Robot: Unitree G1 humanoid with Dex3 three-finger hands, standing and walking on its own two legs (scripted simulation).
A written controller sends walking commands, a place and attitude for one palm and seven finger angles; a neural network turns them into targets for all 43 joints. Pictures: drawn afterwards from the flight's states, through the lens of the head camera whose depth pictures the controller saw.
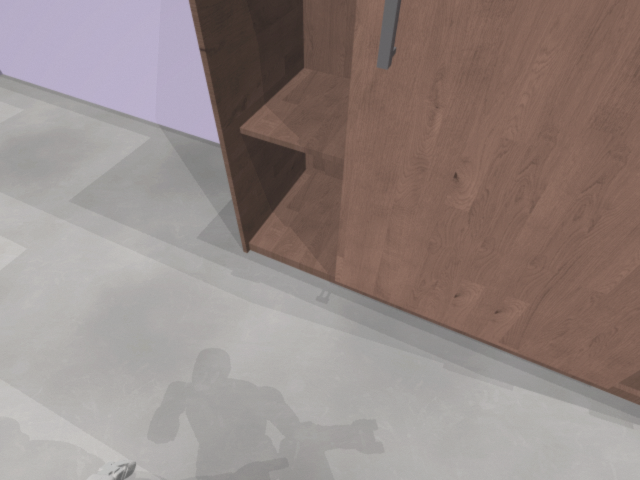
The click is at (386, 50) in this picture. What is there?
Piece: wardrobe's sliding door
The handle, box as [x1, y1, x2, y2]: [377, 0, 400, 69]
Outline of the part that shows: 400,0 385,0 377,67 387,69 390,65 391,57 395,52 395,47 393,46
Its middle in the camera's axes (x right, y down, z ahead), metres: +0.13 -0.42 +0.65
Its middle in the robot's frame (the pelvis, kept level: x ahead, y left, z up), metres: +0.82 -0.08 +0.26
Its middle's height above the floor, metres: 1.03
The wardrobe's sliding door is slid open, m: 0.38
